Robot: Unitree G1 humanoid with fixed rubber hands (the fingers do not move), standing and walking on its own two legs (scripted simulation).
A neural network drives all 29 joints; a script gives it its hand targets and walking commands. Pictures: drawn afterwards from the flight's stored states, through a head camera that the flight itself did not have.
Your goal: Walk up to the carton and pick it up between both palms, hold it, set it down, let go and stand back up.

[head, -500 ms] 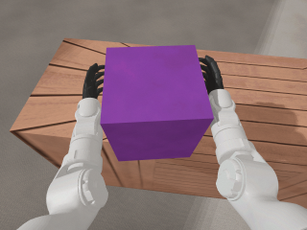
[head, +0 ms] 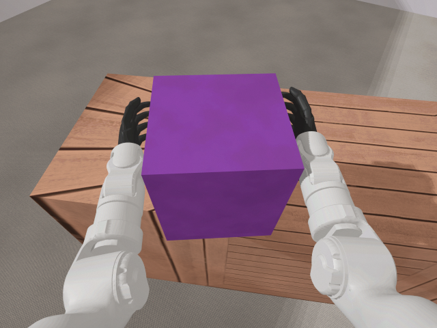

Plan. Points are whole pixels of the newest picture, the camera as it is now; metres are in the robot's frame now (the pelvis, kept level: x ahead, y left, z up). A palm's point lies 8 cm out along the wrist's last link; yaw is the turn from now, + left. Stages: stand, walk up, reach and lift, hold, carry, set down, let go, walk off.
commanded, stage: reach and lift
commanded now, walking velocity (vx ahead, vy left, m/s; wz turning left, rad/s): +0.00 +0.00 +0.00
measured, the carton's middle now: (217, 162) +0.42 +0.02 +0.05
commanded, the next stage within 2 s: none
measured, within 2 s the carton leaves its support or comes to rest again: neither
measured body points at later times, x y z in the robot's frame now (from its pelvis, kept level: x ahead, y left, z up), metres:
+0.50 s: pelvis -0.03 -0.01 +0.01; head -0.04 -0.01 +0.46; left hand +0.41 +0.17 +0.19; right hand +0.43 -0.15 +0.20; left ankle -0.02 +0.12 -0.75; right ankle -0.05 -0.12 -0.75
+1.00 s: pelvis -0.03 +0.00 +0.01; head -0.06 +0.00 +0.46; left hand +0.38 +0.17 +0.19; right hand +0.40 -0.15 +0.21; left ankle -0.02 +0.12 -0.75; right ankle -0.05 -0.12 -0.75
